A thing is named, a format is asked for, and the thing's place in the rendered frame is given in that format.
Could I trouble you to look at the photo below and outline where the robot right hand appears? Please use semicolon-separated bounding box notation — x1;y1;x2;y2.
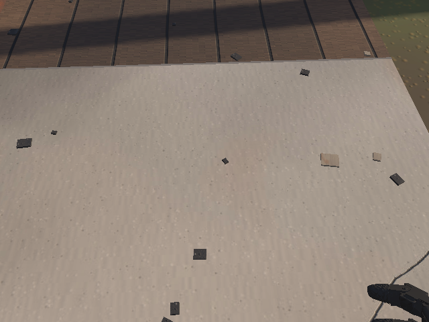
367;283;429;322

